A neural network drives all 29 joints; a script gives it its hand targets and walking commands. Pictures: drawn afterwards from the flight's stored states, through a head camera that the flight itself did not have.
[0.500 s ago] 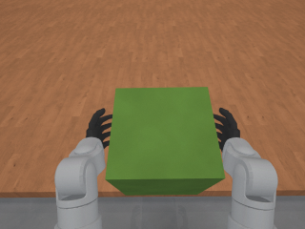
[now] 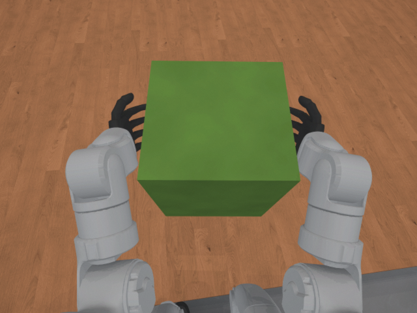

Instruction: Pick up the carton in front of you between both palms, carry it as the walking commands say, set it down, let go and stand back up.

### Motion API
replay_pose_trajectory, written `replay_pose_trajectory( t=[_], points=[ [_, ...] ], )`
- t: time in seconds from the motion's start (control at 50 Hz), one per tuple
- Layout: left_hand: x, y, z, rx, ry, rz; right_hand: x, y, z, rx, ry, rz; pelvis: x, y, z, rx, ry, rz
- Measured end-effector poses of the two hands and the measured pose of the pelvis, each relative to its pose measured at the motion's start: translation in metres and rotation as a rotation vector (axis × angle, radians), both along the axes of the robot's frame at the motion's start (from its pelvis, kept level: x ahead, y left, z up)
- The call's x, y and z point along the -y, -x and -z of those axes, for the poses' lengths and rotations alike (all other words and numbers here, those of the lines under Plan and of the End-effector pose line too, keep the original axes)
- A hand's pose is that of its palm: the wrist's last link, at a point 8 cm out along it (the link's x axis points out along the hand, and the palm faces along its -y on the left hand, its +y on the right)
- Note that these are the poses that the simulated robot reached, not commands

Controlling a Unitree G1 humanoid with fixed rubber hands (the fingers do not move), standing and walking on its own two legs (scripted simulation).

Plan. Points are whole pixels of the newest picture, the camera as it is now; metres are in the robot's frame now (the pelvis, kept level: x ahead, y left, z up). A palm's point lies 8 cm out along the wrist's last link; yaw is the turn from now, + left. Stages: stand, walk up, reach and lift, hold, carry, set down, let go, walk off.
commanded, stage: carry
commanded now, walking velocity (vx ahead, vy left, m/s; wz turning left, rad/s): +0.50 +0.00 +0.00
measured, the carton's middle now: (215, 151) +0.39 -0.01 +0.05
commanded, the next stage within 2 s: none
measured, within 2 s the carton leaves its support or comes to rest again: neither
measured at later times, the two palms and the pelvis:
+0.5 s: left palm out of the picture +0.69 +0.20 +0.21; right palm out of the picture +0.75 -0.09 +0.21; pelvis +0.36 -0.03 +0.08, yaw +4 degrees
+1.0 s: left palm out of the picture +1.05 +0.17 +0.21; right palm out of the picture +1.03 -0.13 +0.22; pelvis +0.69 +0.05 +0.11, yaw -2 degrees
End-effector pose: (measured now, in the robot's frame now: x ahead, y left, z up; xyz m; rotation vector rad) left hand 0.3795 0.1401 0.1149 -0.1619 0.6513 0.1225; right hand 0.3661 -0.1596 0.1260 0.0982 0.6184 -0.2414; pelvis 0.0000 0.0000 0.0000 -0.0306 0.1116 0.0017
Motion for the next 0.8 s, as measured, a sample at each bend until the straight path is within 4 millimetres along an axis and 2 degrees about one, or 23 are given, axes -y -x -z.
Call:
replay_pose_trajectory(
  t=[0.08, 0.16, 0.24, 0.3, 0.38, 0.44, 0.5, 0.58, 0.66, 0.72, 0.76, 0.8],
  points=[
    [0.006, -0.051, -0.002, 0.039, 0.027, 0.016, 0.005, -0.042, -0.005, 0.041, -0.021, 0.038, -0.005, -0.051, -0.008, -0.004, 0.013, 0.008],
    [0.01, -0.106, -0.013, 0.097, 0.014, 0.025, 0.008, -0.098, -0.017, 0.096, -0.011, 0.029, -0.003, -0.112, -0.008, 0.001, 0.011, -0.006],
    [0.008, -0.17, -0.022, 0.111, -0.009, 0.0, 0.007, -0.173, -0.025, 0.107, -0.009, -0.011, 0.004, -0.182, -0.007, 0.001, 0.016, -0.015],
    [-0.005, -0.212, -0.029, 0.093, -0.047, -0.064, -0.006, -0.237, -0.027, 0.089, -0.025, -0.089, 0.014, -0.236, -0.011, 0.021, 0.016, -0.032],
    [-0.03, -0.248, -0.043, 0.035, -0.061, -0.158, -0.034, -0.305, -0.039, 0.033, -0.041, -0.192, 0.024, -0.286, -0.037, 0.022, 0.014, -0.038],
    [-0.047, -0.275, -0.063, 0.023, -0.032, -0.22, -0.053, -0.346, -0.061, 0.022, -0.049, -0.228, 0.03, -0.323, -0.064, 0.015, -0.004, -0.048],
    [-0.058, -0.31, -0.091, 0.048, -0.039, -0.245, -0.065, -0.388, -0.087, 0.046, -0.056, -0.252, 0.03, -0.361, -0.084, 0.008, -0.03, -0.059],
    [-0.063, -0.372, -0.133, 0.109, -0.063, -0.229, -0.069, -0.443, -0.121, 0.11, -0.056, -0.251, 0.022, -0.417, -0.097, 0.002, -0.048, -0.057],
    [-0.059, -0.444, -0.16, 0.13, -0.088, -0.165, -0.062, -0.497, -0.139, 0.131, -0.046, -0.206, 0.005, -0.48, -0.095, 0.004, -0.043, -0.055],
    [-0.056, -0.499, -0.162, 0.122, -0.091, -0.117, -0.057, -0.539, -0.14, 0.121, -0.034, -0.166, -0.011, -0.531, -0.086, 0.018, -0.034, -0.05],
    [-0.053, -0.537, -0.157, 0.119, -0.094, -0.071, -0.053, -0.565, -0.138, 0.115, -0.023, -0.127, -0.023, -0.566, -0.077, 0.04, -0.025, -0.031],
    [-0.048, -0.571, -0.147, 0.1, -0.076, -0.023, -0.047, -0.586, -0.135, 0.093, 0.001, -0.083, -0.031, -0.59, -0.075, 0.046, -0.037, -0.025]
  ],
)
